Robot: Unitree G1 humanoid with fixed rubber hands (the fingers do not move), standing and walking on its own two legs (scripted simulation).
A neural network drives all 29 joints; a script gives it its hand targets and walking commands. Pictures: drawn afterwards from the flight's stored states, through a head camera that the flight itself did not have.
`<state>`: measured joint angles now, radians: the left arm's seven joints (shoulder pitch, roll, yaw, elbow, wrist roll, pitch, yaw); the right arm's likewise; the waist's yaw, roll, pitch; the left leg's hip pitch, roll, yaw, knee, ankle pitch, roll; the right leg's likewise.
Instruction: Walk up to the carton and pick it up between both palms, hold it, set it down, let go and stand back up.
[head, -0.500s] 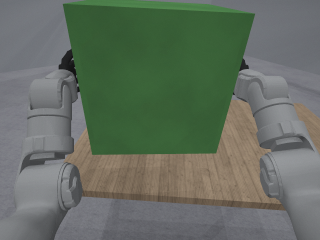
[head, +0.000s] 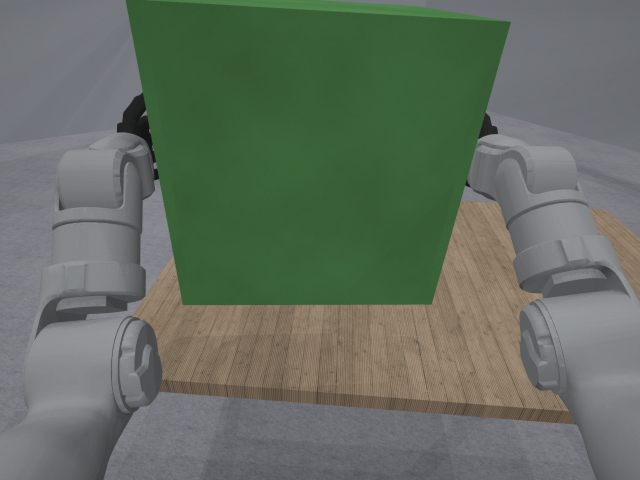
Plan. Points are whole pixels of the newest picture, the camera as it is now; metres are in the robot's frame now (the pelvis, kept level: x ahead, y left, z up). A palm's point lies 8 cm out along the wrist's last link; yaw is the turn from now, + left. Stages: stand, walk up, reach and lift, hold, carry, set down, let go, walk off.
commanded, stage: hold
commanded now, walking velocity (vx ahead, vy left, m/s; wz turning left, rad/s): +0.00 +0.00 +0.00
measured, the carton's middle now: (310, 142) +0.43 -0.01 +0.32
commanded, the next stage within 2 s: none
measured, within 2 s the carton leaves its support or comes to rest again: neither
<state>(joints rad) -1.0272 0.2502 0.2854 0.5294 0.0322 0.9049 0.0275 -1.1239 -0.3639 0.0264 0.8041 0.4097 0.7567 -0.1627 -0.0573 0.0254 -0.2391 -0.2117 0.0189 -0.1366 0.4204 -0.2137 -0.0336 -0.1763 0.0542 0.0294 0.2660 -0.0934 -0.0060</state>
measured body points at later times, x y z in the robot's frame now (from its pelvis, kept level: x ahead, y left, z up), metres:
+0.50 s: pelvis +0.00 +0.00 +0.00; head -0.09 +0.01 +0.44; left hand +0.39 +0.19 +0.31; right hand +0.38 -0.20 +0.32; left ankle +0.01 +0.14 -0.75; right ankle +0.03 -0.12 -0.75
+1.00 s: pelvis +0.00 +0.00 +0.00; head -0.09 +0.01 +0.44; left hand +0.39 +0.19 +0.32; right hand +0.38 -0.20 +0.32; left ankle +0.01 +0.14 -0.75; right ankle +0.03 -0.12 -0.75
